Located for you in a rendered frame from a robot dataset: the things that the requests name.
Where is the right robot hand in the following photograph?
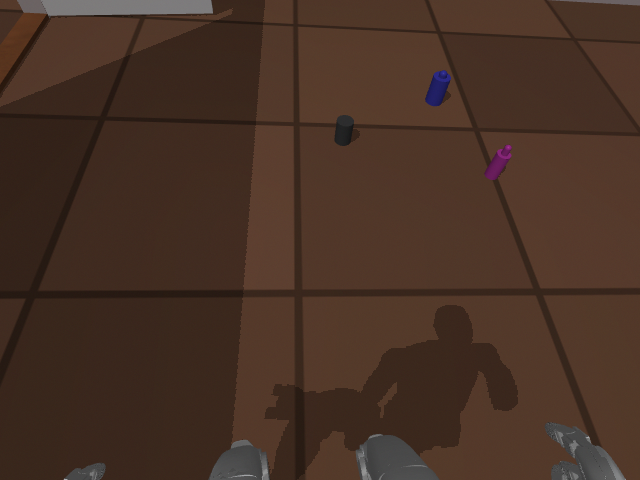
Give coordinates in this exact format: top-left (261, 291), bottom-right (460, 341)
top-left (545, 422), bottom-right (626, 480)

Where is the left robot hand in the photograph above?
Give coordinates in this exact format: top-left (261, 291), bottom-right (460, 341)
top-left (64, 463), bottom-right (106, 480)

